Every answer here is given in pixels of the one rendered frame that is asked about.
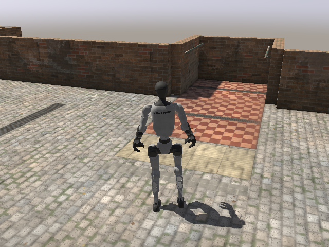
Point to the robot right forearm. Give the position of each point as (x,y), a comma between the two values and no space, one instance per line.
(189,133)

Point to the left robot upper arm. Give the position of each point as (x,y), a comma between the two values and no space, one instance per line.
(144,116)

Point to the humanoid robot head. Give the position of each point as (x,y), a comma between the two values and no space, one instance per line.
(161,89)

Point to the left robot hand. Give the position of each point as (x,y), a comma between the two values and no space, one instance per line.
(137,145)

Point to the right robot hand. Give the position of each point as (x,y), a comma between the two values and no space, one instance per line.
(193,142)

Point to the robot left forearm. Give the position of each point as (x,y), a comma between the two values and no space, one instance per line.
(138,136)

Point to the right robot upper arm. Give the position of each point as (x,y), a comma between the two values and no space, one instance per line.
(182,116)

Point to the right robot shin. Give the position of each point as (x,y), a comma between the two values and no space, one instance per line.
(179,183)

